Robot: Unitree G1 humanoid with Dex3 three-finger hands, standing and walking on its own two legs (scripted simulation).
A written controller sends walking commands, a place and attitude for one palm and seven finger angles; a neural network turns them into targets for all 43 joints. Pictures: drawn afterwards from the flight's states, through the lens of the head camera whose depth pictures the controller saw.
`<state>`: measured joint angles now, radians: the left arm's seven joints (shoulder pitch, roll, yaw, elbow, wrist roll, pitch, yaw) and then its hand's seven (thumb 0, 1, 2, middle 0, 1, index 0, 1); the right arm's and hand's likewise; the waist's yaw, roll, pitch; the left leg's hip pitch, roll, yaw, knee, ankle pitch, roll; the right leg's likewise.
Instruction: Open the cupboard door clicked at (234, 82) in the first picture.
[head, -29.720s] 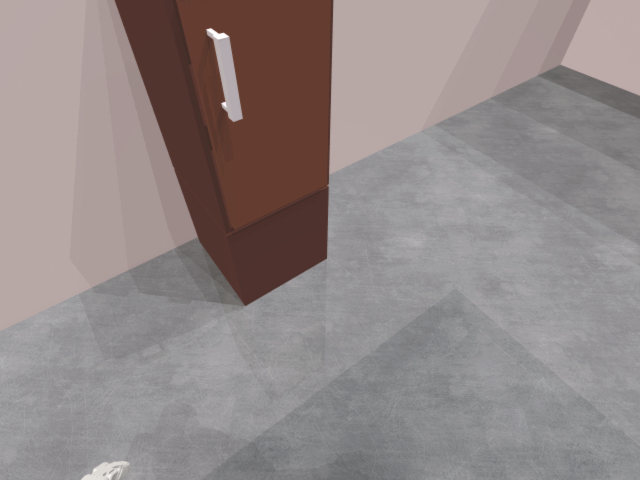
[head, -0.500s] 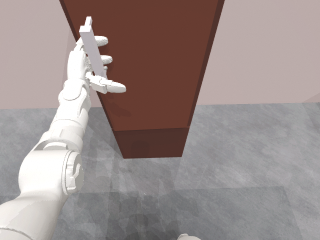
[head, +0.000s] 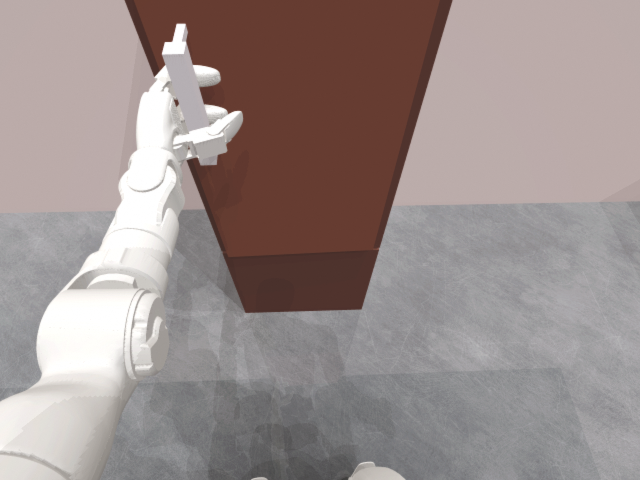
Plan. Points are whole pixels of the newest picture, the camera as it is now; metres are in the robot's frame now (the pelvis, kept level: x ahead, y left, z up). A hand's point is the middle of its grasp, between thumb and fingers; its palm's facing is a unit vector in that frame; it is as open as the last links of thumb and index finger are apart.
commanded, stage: close the thumb around the handle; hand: left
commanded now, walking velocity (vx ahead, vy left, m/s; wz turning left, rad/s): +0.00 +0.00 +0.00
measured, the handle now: (196, 100) +0.57 +0.11 +0.13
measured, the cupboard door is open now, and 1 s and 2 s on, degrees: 2 34 43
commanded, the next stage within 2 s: pull the door open along its arc in 0.22 s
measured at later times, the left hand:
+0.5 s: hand (212, 130) +0.51 +0.09 +0.13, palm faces -0.06 -1.00 -0.01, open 5.7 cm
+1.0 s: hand (271, 230) +0.35 +0.02 +0.14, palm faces +0.09 -0.99 +0.09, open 6.5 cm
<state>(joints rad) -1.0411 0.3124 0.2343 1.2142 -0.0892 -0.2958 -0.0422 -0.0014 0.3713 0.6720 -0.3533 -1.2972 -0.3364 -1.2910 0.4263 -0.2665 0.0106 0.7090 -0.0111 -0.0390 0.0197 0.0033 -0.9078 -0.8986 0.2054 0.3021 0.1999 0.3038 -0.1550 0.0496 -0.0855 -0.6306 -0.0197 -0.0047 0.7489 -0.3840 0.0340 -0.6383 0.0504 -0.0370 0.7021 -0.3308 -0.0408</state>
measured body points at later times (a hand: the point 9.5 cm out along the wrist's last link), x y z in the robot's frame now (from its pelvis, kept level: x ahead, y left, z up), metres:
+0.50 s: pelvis +0.00 +0.00 +0.00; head +0.08 -0.01 +0.45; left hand +0.51 +0.14 +0.13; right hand +0.00 -0.26 -0.12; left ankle -0.02 +0.10 -0.71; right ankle +0.00 -0.10 -0.71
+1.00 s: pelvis +0.02 -0.01 +0.02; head +0.02 -0.04 +0.47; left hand +0.34 +0.08 +0.13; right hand +0.19 -0.24 -0.07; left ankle -0.02 +0.10 -0.71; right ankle +0.00 -0.10 -0.71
